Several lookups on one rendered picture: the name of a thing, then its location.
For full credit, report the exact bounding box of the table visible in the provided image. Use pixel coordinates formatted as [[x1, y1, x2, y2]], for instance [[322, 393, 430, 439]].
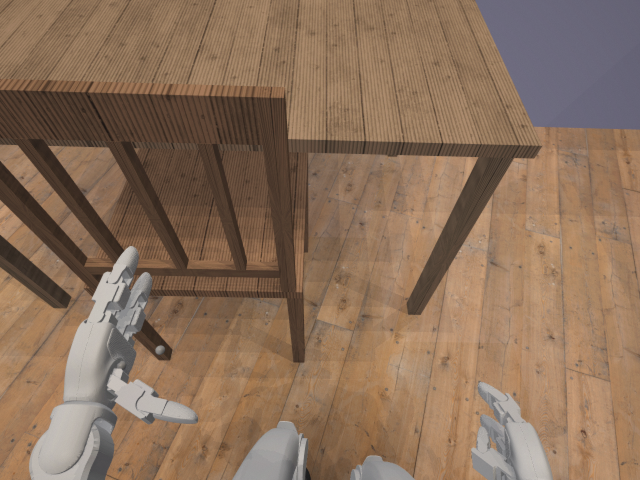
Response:
[[0, 0, 542, 315]]

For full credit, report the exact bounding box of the chair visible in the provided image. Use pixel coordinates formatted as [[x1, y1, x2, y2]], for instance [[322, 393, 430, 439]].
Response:
[[0, 79, 308, 363]]

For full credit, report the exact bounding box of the robot left shin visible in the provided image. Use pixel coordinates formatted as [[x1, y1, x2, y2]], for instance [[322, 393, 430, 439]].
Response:
[[277, 421, 298, 433]]

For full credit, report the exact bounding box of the robot right shin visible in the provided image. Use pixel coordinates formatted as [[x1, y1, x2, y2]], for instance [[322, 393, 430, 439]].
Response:
[[362, 455, 383, 466]]

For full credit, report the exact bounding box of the right robot hand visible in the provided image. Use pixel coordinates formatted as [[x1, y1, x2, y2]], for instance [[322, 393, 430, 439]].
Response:
[[471, 382, 553, 480]]

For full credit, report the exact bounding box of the robot shin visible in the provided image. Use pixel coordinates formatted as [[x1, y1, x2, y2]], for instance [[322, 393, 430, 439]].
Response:
[[362, 455, 383, 466], [277, 421, 298, 433]]

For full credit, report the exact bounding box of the left robot hand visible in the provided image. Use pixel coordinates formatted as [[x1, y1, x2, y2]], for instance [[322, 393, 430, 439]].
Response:
[[63, 246, 198, 425]]

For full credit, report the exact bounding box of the left robot forearm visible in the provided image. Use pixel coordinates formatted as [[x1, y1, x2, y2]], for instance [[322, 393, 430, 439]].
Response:
[[29, 401, 117, 480]]

